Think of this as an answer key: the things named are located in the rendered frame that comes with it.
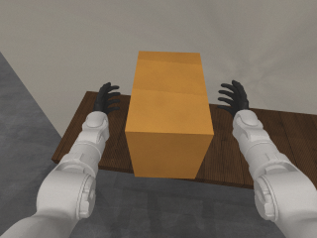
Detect left robot upper arm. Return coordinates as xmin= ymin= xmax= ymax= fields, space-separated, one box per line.
xmin=0 ymin=170 xmax=96 ymax=238

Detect left robot hand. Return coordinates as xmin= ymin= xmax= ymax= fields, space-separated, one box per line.
xmin=92 ymin=82 xmax=121 ymax=115

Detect carton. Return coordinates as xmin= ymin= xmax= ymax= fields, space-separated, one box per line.
xmin=125 ymin=51 xmax=214 ymax=179

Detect right robot hand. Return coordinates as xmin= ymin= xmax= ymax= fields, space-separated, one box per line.
xmin=217 ymin=79 xmax=250 ymax=119

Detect right robot upper arm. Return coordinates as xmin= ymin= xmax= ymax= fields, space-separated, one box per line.
xmin=254 ymin=171 xmax=317 ymax=238

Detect robot right forearm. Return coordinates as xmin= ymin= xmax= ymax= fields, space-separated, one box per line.
xmin=232 ymin=109 xmax=317 ymax=195

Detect table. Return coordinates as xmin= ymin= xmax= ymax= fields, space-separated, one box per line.
xmin=52 ymin=91 xmax=317 ymax=190

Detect robot left forearm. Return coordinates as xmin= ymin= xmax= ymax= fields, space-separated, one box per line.
xmin=36 ymin=111 xmax=110 ymax=210

